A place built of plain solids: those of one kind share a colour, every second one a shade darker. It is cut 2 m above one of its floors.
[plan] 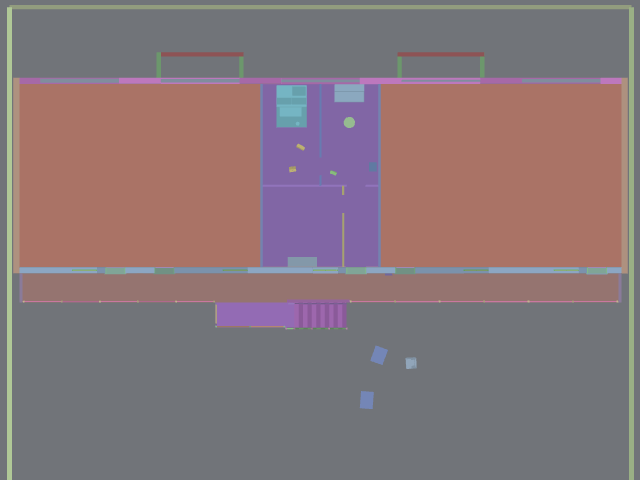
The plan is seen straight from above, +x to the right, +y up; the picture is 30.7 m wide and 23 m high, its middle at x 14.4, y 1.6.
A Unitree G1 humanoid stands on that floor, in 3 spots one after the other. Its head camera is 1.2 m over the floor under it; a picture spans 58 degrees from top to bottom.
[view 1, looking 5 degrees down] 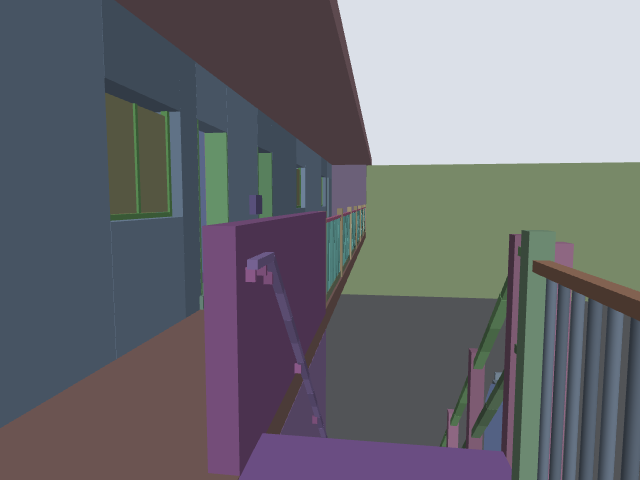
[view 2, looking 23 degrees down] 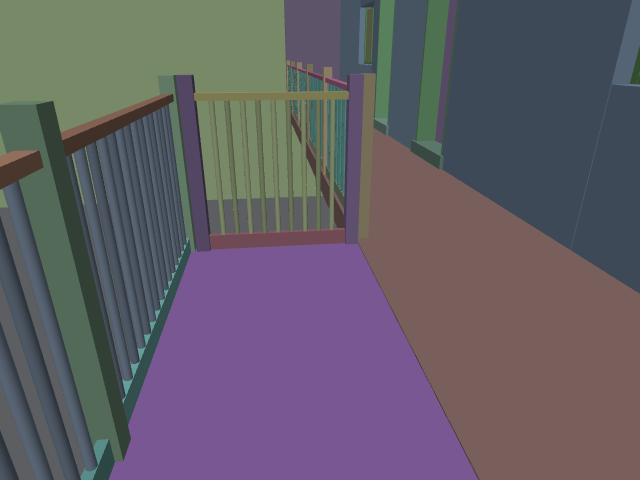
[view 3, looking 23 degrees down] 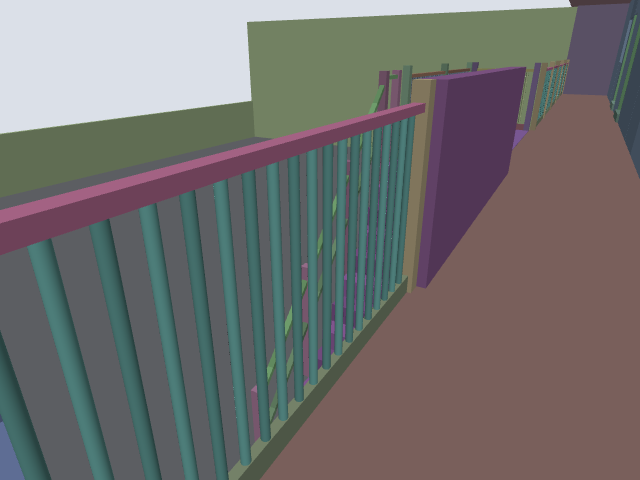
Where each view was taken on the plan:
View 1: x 11.07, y -2.00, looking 8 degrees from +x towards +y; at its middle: deck_guard_stair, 4.34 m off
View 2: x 12.17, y -2.00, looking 173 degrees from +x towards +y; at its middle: head_end_guard_board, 2.99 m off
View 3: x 17.96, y -0.70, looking -150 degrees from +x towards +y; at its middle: guard_rail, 4.24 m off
